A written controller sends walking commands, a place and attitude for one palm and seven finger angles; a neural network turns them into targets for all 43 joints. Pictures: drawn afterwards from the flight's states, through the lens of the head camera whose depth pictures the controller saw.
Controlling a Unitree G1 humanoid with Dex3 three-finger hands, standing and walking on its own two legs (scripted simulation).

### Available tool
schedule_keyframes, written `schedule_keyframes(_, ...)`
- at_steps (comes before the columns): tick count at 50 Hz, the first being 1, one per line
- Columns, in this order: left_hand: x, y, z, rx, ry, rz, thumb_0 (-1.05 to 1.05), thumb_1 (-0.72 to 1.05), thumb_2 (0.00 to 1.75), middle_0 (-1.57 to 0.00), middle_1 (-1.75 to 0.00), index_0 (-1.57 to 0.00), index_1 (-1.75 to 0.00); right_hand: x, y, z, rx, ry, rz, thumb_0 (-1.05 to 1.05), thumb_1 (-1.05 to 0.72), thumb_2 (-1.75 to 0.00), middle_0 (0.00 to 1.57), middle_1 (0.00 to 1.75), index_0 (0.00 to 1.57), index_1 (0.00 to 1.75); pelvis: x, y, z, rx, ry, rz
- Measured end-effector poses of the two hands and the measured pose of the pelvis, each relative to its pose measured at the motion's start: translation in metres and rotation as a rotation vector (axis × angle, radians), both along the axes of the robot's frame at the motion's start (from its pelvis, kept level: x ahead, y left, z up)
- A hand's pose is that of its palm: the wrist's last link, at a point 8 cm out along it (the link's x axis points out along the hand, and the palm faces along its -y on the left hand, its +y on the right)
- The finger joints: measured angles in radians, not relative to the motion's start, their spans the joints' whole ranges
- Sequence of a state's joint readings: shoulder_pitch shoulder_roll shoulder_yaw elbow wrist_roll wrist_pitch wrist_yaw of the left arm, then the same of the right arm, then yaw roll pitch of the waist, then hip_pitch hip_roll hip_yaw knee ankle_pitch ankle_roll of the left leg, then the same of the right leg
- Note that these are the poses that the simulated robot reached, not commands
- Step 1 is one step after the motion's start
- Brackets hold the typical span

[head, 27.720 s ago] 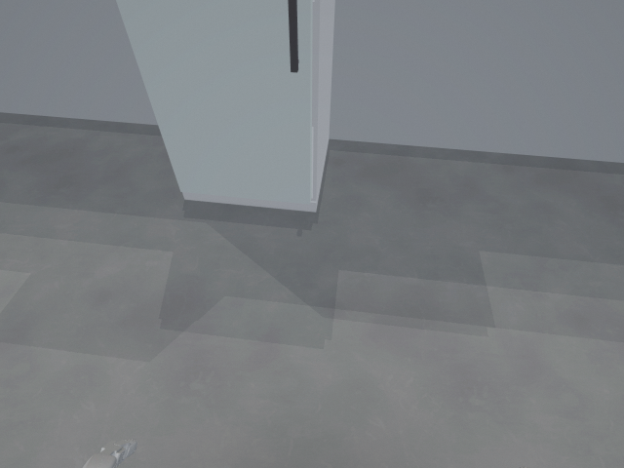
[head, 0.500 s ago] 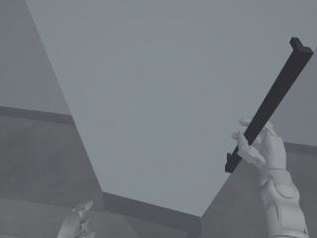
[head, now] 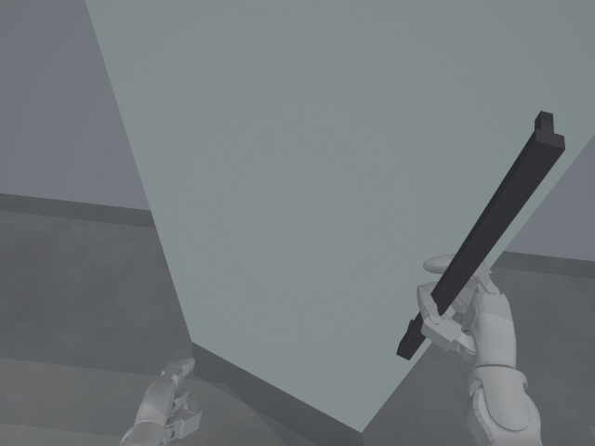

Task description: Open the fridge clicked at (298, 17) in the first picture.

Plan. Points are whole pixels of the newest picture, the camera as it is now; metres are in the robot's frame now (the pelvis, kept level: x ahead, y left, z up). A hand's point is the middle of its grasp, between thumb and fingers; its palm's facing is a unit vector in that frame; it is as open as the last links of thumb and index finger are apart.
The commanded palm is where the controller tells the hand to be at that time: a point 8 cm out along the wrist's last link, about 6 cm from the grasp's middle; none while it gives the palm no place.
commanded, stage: walk backward, drawing the door open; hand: right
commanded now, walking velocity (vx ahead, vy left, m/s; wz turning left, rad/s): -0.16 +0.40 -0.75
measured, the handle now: (455, 268) +0.32 -0.15 +0.14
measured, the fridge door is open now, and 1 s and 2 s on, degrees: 21 47 67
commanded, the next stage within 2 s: stop walking and hold the door back in 1.56 s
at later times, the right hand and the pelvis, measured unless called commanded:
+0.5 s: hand (367, 406) +0.16 -0.04 +0.10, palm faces +0.33 +0.92 -0.21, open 6.5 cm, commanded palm +0.11 -0.08 +0.10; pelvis -0.06 +0.15 -0.02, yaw -20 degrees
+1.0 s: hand out of the picture +0.10 +0.05 +0.10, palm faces +0.75 +0.61 -0.24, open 6.3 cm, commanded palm +0.03 +0.05 +0.10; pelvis +0.00 +0.35 -0.02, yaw -45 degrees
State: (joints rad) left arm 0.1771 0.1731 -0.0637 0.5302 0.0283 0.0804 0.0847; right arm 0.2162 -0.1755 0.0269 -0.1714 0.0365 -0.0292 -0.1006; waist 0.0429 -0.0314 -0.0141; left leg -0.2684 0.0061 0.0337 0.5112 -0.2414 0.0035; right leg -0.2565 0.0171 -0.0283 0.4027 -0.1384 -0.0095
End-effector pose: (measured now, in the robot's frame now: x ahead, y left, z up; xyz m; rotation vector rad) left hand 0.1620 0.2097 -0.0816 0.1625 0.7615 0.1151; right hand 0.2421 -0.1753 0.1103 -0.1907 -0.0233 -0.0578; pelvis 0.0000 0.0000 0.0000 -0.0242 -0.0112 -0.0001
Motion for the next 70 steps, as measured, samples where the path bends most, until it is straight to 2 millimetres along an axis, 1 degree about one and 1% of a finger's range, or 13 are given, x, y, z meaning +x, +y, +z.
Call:
schedule_keyframes(9, -0.033, 0.041, -0.025, -0.004, 0.099, -0.044, 0.01, 0.9, 0.89, -0.2, -0.3, -0.2, -0.3, -0.048, 0.03, 0.0, -0.015, -0.001, -0.092, -0.02, -0.65, -0.71, 0.38, 1.35, 0.34, 1.39, -0.03, 0.045, -0.002, 0.014, 0.003, -0.083)
schedule_keyframes(15, -0.037, 0.076, -0.029, 0.057, 0.058, -0.059, 0.01, 0.91, 0.89, -0.2, -0.3, -0.2, -0.3, -0.074, 0.047, -0.003, -0.004, -0.04, -0.11, -0.02, -0.63, -0.73, 0.4, 1.37, 0.34, 1.39, -0.038, 0.07, -0.013, 0.032, -0.006, -0.163)
schedule_keyframes(20, -0.04, 0.096, -0.025, 0.068, 0.05, -0.141, 0.01, 0.91, 0.89, -0.2, -0.3, -0.2, -0.3, -0.094, 0.064, -0.002, -0.026, -0.036, -0.167, -0.03, -0.63, -0.74, 0.41, 1.35, 0.32, 1.39, -0.05, 0.106, -0.01, 0.02, -0.016, -0.257)
schedule_keyframes(25, -0.022, 0.114, -0.035, 0.059, 0.062, -0.263, 0.01, 0.9, 0.89, -0.2, -0.3, -0.2, -0.3, -0.12, 0.089, -0.004, -0.032, -0.069, -0.263, -0.03, -0.63, -0.75, 0.41, 1.35, 0.29, 1.4, -0.057, 0.151, -0.018, 0.02, -0.009, -0.342)
schedule_keyframes(29, -0.003, 0.126, -0.032, 0.087, 0.047, -0.336, 0.01, 0.91, 0.89, -0.2, -0.3, -0.2, -0.3, -0.139, 0.107, -0.005, -0.024, -0.079, -0.304, -0.03, -0.63, -0.76, 0.42, 1.36, 0.29, 1.39, -0.063, 0.175, -0.019, 0.03, -0.027, -0.447)
schedule_keyframes(36, 0.026, 0.124, -0.023, 0.105, -0.059, -0.505, 0.01, 0.91, 0.89, -0.2, -0.3, -0.2, -0.3, -0.163, 0.136, -0.012, -0.017, -0.167, -0.344, -0.03, -0.63, -0.78, 0.44, 1.38, 0.29, 1.36, -0.068, 0.219, -0.029, 0.037, -0.017, -0.568)
schedule_keyframes(43, 0.043, 0.138, -0.012, 0.056, 0.033, -0.716, 0.01, 0.9, 0.89, -0.2, -0.3, -0.2, -0.3, -0.186, 0.17, -0.005, -0.011, -0.069, -0.529, -0.02, -0.63, -0.78, 0.43, 1.36, 0.3, 1.38, -0.044, 0.285, -0.001, 0.103, -0.029, -0.683)
schedule_keyframes(49, 0.095, 0.163, -0.035, 0.006, 0.035, -0.79, 0.01, 0.9, 0.89, -0.2, -0.3, -0.2, -0.3, -0.199, 0.203, -0.005, -0.082, -0.077, -0.769, -0.03, -0.64, -0.81, 0.44, 1.37, 0.29, 1.4, 0.0, 0.34, -0.02, 0.073, 0.003, -0.762)
schedule_keyframes(52, 0.123, 0.177, -0.038, 0.032, 0.028, -0.798, 0.01, 0.9, 0.89, -0.2, -0.3, -0.2, -0.3, -0.205, 0.217, -0.003, -0.092, -0.044, -0.849, -0.03, -0.65, -0.81, 0.45, 1.38, 0.29, 1.4, 0.01, 0.357, -0.017, 0.053, -0.005, -0.82)
schedule_keyframes(57, 0.155, 0.189, -0.022, 0.083, -0.022, -0.835, 0.01, 0.91, 0.89, -0.2, -0.3, -0.2, -0.3, -0.215, 0.238, -0.002, -0.077, -0.028, -0.919, -0.02, -0.66, -0.81, 0.45, 1.39, 0.29, 1.4, 0.028, 0.378, -0.01, 0.015, 0.004, -0.917)
schedule_keyframes(60, 0.172, 0.19, -0.02, 0.104, -0.095, -0.886, 0.01, 0.91, 0.89, -0.2, -0.3, -0.2, -0.3, -0.22, 0.249, -0.006, -0.075, -0.093, -0.947, -0.01, -0.67, -0.81, 0.45, 1.39, 0.3, 1.4, 0.037, 0.39, -0.024, 0.045, 0.009, -0.953)
schedule_keyframes(62, 0.178, 0.191, -0.022, 0.114, -0.097, -0.921, 0.01, 0.91, 0.89, -0.2, -0.3, -0.19, -0.3, -0.222, 0.256, -0.008, -0.101, -0.125, -0.98, -0.01, -0.67, -0.81, 0.46, 1.4, 0.3, 1.4, 0.044, 0.407, -0.028, 0.021, -0.004, -0.978)
schedule_keyframes(70, 0.193, 0.21, -0.017, 0.072, 0.02, -1.115, 0.01, 0.9, 0.89, -0.2, -0.3, -0.2, -0.3, -0.234, 0.301, 0.0, -0.104, -0.004, -1.2, -0.01, -0.69, -0.8, 0.44, 1.36, 0.27, 1.4, 0.097, 0.463, -0.003, 0.062, -0.05, -1.086)
